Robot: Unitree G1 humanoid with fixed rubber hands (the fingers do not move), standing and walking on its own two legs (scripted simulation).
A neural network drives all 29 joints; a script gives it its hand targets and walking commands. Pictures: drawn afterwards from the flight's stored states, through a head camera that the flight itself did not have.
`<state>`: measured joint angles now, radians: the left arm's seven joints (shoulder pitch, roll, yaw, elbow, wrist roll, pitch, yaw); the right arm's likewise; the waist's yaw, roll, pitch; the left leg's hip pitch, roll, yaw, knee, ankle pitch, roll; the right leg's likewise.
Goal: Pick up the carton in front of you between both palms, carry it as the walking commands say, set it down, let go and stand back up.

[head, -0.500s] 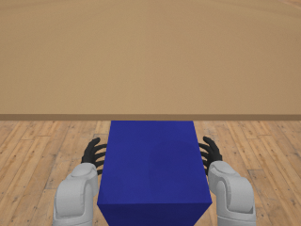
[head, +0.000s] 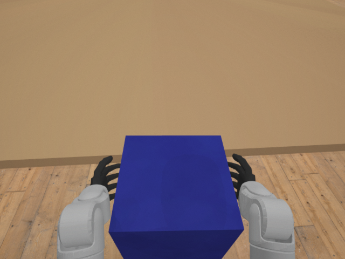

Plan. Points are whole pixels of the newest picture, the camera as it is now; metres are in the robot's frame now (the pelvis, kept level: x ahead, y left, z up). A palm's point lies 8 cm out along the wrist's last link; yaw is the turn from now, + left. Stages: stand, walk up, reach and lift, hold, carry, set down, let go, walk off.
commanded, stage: carry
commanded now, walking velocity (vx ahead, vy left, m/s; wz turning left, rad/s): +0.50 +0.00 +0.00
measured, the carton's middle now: (173, 204) +0.27 +0.00 +0.02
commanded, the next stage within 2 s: none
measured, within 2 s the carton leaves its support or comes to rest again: neither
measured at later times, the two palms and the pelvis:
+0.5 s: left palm (117, 87) +0.62 +0.16 +0.11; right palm (212, 86) +0.61 -0.14 +0.12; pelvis +0.35 +0.01 -0.01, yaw -1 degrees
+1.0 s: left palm (129, 23) +1.03 +0.16 +0.17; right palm (197, 24) +1.04 -0.14 +0.16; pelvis +0.67 +0.01 -0.01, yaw +1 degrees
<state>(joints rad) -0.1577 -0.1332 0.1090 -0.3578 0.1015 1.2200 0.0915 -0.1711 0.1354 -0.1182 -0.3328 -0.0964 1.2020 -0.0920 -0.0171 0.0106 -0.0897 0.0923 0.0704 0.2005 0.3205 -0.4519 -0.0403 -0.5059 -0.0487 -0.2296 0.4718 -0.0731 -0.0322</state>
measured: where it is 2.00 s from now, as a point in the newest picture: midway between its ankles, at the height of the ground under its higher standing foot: (163, 121)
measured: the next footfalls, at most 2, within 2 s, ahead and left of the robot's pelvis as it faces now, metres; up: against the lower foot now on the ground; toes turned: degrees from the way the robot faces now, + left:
left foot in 0.50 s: +0.53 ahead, +0.10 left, +0.00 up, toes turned +11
right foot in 1.00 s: +0.84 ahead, -0.07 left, +0.00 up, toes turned -8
